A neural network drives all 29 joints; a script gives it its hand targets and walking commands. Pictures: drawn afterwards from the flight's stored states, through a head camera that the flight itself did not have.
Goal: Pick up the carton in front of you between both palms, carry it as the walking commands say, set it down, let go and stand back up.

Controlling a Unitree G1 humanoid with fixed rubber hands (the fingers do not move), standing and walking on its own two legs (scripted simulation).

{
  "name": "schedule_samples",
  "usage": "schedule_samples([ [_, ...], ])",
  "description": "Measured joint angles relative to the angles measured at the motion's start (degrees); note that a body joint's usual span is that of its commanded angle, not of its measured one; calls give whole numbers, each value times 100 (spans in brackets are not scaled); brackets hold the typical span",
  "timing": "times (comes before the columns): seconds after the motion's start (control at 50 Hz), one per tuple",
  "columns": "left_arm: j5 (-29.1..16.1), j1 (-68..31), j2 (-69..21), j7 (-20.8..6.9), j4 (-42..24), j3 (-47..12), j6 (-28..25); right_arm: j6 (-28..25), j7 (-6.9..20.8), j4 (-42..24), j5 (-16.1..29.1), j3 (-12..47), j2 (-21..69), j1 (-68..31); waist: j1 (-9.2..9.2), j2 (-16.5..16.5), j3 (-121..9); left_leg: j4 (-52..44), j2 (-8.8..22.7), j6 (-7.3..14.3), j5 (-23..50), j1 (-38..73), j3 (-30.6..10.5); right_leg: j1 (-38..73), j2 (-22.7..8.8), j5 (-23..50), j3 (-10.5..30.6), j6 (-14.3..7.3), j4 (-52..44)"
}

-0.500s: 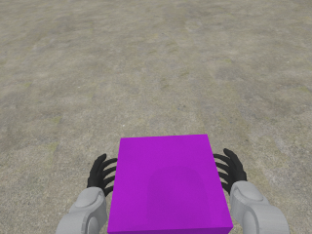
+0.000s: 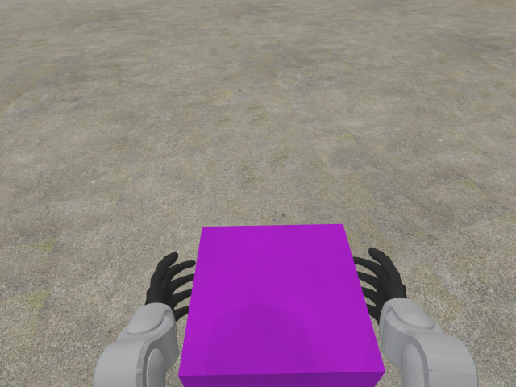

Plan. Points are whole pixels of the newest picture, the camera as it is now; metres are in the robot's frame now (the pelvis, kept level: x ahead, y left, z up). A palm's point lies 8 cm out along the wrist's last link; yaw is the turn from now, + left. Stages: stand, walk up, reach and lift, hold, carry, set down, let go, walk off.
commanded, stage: carry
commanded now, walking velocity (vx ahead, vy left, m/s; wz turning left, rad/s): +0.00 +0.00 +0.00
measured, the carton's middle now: (274, 329) +0.24 +0.00 +0.01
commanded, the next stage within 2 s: hold in 1.64 s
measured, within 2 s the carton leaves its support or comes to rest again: neither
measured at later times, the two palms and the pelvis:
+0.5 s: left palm (165, 329) +0.21 +0.14 +0.07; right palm (392, 324) +0.21 -0.16 +0.07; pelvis -0.03 +0.00 +0.00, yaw +0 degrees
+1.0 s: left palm (180, 323) +0.24 +0.14 +0.03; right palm (384, 319) +0.24 -0.16 +0.03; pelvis -0.05 -0.01 +0.00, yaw +0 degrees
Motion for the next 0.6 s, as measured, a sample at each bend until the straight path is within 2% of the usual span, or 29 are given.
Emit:
schedule_samples([
  [0.26, 83, 150, -15, -72, 50, -36, -74, 21, 49, 9, -109, 60, 8, 97, 43, 85, -18, 121, 67, -25, -54, 41, -14, 71, 37, -24, -23, -23, 52],
  [0.42, 340, -145, 17, -209, 803, 7, -242, -150, 183, 744, -371, -7, -21, -174, 53, 103, 38, -40, 86, -25, 158, 96, -37, 77, 74, 112, -48, -71, 11],
  [0.6, 636, -550, 29, -399, 1738, 131, -835, -733, 386, 1688, -681, -121, -33, -596, 47, 127, 162, -211, 121, -26, 411, 36, -60, -50, 126, 273, -62, -127, -5],
])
